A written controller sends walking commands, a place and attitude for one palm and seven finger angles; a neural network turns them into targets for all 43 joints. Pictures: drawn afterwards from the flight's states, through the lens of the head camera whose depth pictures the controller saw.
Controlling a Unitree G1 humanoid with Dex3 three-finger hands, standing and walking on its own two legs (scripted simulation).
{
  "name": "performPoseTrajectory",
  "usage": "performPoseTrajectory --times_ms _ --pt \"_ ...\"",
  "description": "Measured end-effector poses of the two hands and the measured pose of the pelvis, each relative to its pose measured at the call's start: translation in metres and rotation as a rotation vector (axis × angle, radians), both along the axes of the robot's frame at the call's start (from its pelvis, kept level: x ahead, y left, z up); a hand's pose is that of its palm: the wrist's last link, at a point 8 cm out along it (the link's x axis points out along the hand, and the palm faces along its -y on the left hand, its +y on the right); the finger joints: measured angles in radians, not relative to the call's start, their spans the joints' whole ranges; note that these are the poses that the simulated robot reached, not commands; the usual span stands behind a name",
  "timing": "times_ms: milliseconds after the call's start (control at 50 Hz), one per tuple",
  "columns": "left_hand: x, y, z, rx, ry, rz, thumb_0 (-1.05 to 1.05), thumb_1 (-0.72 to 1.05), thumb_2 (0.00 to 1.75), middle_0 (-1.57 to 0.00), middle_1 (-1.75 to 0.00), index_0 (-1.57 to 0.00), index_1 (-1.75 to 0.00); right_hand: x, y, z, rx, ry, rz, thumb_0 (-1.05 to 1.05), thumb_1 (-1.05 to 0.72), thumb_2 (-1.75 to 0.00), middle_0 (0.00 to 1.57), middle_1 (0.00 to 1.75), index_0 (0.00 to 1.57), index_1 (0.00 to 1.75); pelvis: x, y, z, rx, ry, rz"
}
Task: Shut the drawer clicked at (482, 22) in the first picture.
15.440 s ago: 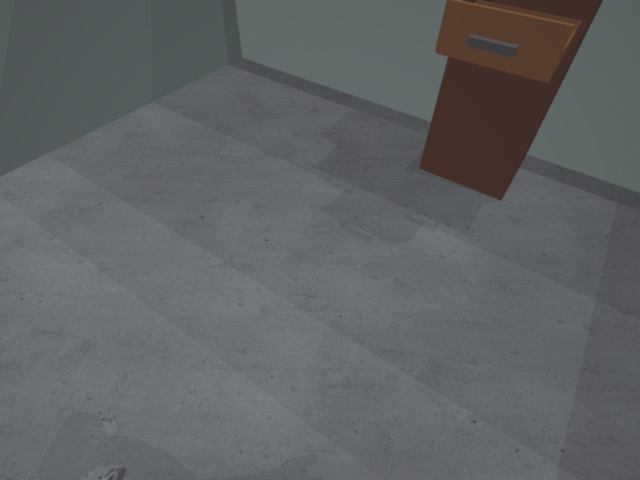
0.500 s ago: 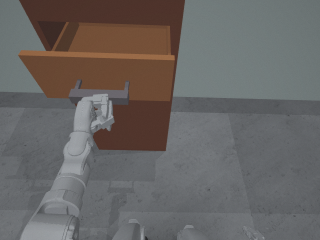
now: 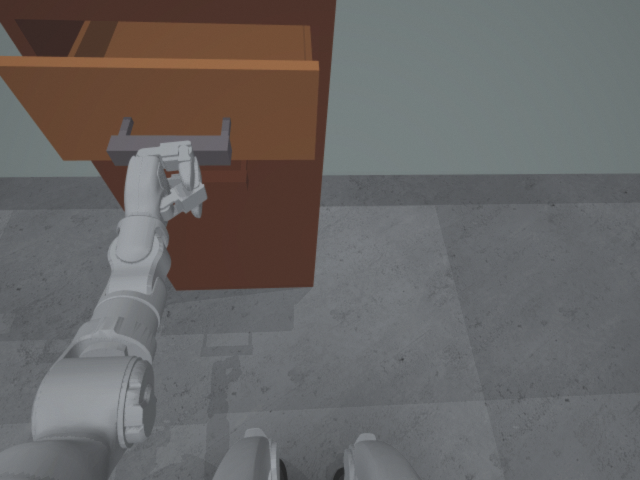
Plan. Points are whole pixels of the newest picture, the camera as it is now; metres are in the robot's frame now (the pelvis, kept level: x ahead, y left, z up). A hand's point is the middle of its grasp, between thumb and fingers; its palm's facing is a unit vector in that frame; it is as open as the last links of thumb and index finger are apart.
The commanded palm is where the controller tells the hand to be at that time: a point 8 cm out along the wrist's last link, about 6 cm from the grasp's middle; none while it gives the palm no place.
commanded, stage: push the drawer shut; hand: left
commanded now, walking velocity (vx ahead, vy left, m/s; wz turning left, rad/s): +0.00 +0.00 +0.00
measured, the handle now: (174, 137) +0.55 +0.18 +0.07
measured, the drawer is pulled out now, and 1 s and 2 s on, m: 0.09 0.00 0.00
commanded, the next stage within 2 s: pull the fist back off the drawer in 1.02 s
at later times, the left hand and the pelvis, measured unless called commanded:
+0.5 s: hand (202, 147) +0.53 +0.14 +0.07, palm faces +0.02 -1.00 -0.04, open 3.0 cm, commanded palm +0.53 +0.18 +0.08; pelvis +0.00 +0.00 -0.01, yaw -1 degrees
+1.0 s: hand (194, 130) +0.57 +0.15 +0.07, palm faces +0.02 -1.00 -0.04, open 3.1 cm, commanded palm +0.59 +0.17 +0.08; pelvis +0.00 +0.01 -0.02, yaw -1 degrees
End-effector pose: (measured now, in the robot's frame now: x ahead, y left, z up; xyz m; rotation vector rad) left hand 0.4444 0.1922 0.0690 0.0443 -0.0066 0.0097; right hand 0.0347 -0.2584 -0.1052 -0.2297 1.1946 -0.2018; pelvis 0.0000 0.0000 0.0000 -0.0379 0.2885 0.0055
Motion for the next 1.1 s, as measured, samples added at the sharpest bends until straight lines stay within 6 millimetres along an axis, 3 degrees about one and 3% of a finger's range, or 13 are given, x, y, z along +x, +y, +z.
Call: performPoseTrajectory --times_ms 320,740,1100 --pt "0.042 0.0 0.003 0.001 0.018 0.008 0.0 0.74 0.95 -1.4 -1.6 -1.4 -1.6 -0.037 -0.007 0.0 -0.021 0.1 -0.053 0.01 -0.9 -0.9 0.21 0.3 0.2 0.3 0.002 -0.004 -0.006 -0.012 0.058 -0.007" --pt "0.094 0.004 0.005 -0.006 0.037 0.008 0.01 0.7 0.92 -1.4 -1.6 -1.4 -1.6 -0.065 0.007 0.003 -0.029 0.227 -0.093 0.01 -0.9 -0.9 0.21 0.3 0.2 0.3 0.01 0.004 -0.012 -0.034 0.126 -0.013" --pt "0.099 0.016 0.003 0.0 0.034 0.013 -0.02 0.54 0.93 -1.4 -1.6 -1.4 -1.6 -0.083 0.017 0.007 -0.067 0.261 -0.071 0.01 -0.9 -0.9 0.21 0.3 0.21 0.3 -0.002 0.015 -0.019 -0.059 0.155 0.011"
